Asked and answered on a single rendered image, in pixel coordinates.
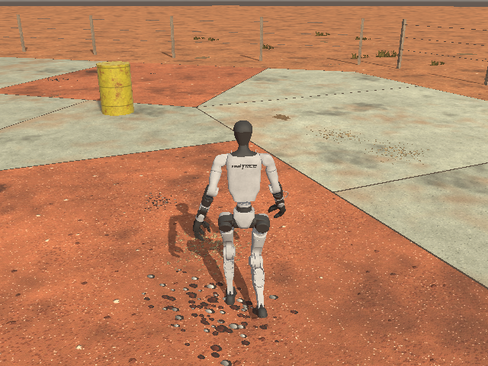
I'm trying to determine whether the right robot foot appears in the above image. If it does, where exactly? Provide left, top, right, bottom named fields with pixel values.
left=252, top=305, right=268, bottom=318

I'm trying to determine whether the robot left hand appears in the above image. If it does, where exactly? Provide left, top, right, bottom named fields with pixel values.
left=193, top=219, right=210, bottom=241

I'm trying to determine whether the robot left thigh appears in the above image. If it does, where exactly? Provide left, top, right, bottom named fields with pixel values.
left=218, top=212, right=236, bottom=260

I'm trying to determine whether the robot right hand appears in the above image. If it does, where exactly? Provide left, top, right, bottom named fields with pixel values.
left=268, top=204, right=286, bottom=218

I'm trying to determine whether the right robot upper arm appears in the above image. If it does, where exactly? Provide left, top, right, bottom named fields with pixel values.
left=259, top=153, right=281, bottom=194

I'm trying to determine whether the robot right forearm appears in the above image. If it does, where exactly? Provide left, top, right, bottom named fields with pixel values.
left=273, top=182, right=284, bottom=207

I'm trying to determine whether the robot left forearm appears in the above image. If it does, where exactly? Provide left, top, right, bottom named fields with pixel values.
left=195, top=185, right=213, bottom=222

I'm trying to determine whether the left robot upper arm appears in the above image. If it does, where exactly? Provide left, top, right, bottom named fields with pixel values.
left=206, top=153, right=228, bottom=197

